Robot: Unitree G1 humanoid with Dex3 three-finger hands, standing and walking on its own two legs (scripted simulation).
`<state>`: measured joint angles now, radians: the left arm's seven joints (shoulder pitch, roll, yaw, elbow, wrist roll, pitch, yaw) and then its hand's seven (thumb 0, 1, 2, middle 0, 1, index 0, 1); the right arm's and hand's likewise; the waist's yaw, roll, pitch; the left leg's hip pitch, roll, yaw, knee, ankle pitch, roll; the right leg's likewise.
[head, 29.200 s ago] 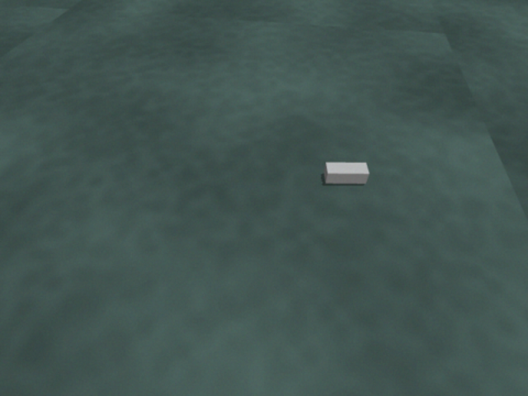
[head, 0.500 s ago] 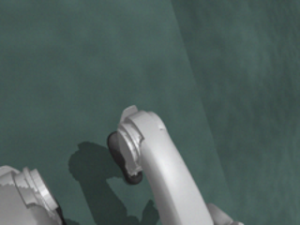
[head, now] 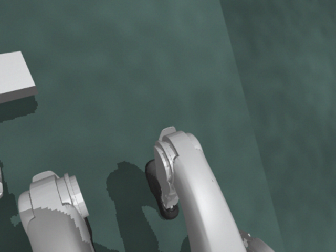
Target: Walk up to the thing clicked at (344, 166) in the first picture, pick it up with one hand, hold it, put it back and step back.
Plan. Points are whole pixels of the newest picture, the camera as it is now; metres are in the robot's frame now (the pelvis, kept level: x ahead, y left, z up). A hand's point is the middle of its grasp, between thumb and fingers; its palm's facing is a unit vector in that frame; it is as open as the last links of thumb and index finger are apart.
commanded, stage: settle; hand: left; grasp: from above
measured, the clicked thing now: out of the picture +0.52 +0.28 -0.23
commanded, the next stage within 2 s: lift in 0.30 s
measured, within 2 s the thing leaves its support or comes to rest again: neither
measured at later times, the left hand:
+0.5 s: hand out of the picture +0.50 +0.27 -0.14, palm faces -0.41 -0.06 -0.91, open 11.2 cm
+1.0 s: hand out of the picture +0.43 +0.29 -0.02, palm faces -0.45 -0.12 -0.89, open 11.2 cm
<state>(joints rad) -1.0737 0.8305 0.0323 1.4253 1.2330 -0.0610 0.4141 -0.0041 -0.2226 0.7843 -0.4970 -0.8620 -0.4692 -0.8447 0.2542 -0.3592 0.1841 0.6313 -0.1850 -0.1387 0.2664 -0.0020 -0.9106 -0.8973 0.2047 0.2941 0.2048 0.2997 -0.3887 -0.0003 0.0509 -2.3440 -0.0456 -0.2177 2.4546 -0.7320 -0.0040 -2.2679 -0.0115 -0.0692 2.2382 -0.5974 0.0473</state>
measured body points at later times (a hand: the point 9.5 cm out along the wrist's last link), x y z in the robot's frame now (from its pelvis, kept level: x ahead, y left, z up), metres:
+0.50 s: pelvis -0.01 -0.01 +0.01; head +0.24 +0.06 +0.38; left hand +0.51 +0.27 -0.09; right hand +0.04 -0.29 -0.08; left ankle +0.05 +0.12 -0.30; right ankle +0.13 -0.15 -0.30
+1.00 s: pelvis -0.01 -0.01 +0.10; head +0.20 +0.05 +0.49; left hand +0.45 +0.29 +0.03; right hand +0.10 -0.29 -0.02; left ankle +0.05 +0.12 -0.30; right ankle +0.13 -0.15 -0.30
